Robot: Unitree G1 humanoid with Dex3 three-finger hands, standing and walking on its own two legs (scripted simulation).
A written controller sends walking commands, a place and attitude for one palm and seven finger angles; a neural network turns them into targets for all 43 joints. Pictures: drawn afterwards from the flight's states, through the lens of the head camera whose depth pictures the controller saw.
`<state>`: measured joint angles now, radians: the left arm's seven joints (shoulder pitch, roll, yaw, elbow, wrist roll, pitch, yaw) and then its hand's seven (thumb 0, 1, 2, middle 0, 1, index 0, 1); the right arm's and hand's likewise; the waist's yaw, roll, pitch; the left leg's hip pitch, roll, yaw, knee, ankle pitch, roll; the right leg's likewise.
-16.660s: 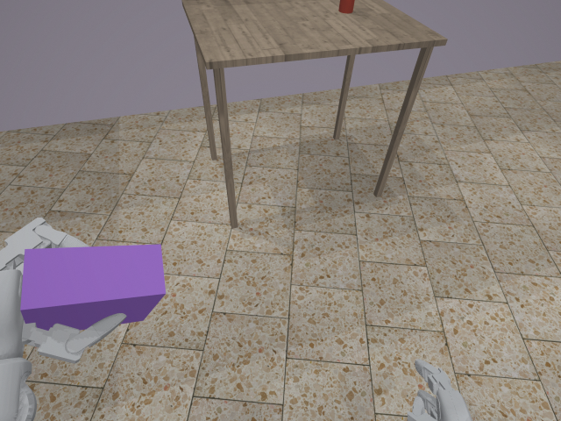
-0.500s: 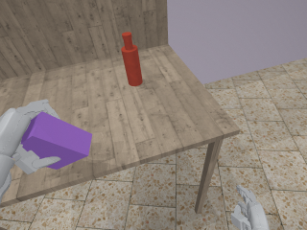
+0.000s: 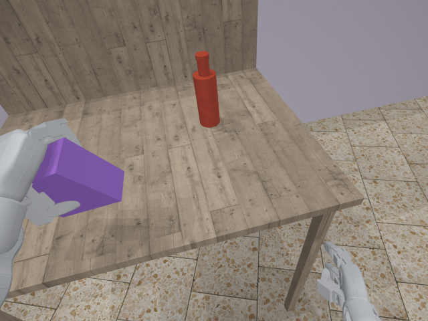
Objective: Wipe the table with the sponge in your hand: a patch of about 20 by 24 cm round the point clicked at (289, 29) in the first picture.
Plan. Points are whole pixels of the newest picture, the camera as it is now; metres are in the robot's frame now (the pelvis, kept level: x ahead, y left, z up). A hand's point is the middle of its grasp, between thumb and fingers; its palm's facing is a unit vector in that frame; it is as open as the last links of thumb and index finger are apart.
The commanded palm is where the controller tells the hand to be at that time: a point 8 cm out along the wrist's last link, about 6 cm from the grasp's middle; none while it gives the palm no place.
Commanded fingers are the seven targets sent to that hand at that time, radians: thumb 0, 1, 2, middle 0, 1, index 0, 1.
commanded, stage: turn the palm down, sponge in hand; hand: left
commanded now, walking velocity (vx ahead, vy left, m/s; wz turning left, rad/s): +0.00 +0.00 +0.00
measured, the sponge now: (74, 186) +0.24 +0.27 +0.18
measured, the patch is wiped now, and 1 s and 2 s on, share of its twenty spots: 0.00 0.00 0.00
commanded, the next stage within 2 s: move the sponge above the wiping area in 0.94 s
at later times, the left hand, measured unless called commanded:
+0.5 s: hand (2, 163) +0.21 +0.32 +0.26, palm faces +0.37 -0.05 -0.93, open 9.7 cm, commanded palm +0.16 +0.29 +0.29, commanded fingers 0.00 0.10 1.30 -1.20 -1.60 -1.20 -1.60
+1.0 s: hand (31, 175) +0.21 +0.29 +0.23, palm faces +0.28 -0.06 -0.96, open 9.7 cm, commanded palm +0.16 +0.27 +0.29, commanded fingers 0.00 0.10 1.30 -1.20 -1.60 -1.20 -1.60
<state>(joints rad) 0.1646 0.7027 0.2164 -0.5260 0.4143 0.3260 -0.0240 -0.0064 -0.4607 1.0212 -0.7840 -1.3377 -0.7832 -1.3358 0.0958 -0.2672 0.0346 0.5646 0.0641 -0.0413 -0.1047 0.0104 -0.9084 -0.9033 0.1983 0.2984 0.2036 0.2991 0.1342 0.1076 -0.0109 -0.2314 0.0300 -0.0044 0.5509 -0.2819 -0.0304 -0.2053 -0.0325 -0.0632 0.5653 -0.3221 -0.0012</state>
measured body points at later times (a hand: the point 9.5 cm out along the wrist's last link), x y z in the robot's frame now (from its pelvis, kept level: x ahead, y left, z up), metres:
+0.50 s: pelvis -0.03 +0.01 +0.01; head -0.05 -0.04 +0.45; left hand +0.19 +0.31 +0.31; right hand +0.24 -0.16 -0.06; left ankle +0.01 +0.14 -0.73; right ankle -0.01 -0.11 -0.73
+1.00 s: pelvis -0.03 -0.01 +0.01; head -0.05 -0.08 +0.45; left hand +0.19 +0.29 +0.29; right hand +0.24 -0.20 -0.06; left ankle +0.01 +0.14 -0.73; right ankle -0.01 -0.11 -0.73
